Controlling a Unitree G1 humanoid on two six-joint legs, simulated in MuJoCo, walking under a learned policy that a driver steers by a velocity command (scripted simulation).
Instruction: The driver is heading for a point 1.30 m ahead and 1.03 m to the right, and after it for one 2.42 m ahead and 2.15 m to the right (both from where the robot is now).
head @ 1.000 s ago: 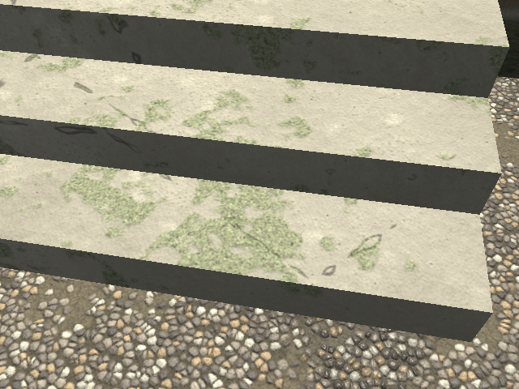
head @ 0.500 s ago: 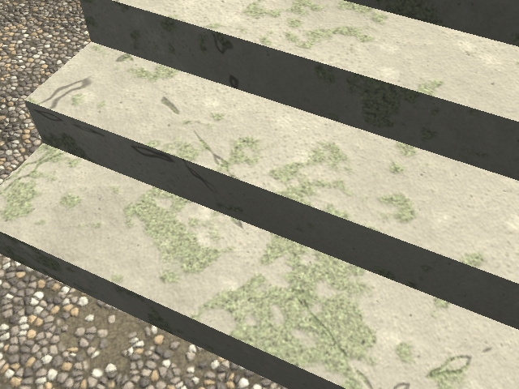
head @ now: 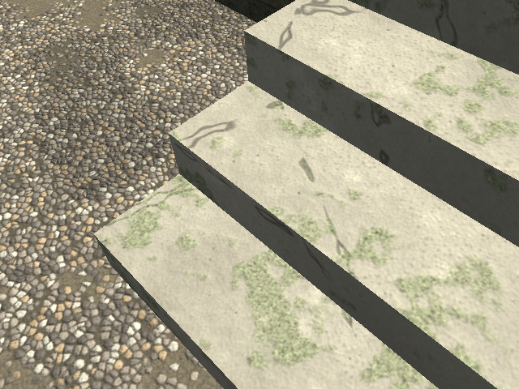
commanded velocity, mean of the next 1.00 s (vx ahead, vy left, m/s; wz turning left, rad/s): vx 0.50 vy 0.00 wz -0.34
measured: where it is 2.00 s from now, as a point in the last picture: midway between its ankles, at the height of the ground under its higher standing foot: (439, 108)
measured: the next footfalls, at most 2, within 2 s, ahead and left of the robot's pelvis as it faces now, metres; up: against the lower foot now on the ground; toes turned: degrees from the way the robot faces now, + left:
left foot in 0.20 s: +0.24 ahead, +0.13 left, +0.00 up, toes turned +3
right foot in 0.76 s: +0.39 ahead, -0.08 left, +0.17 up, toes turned -20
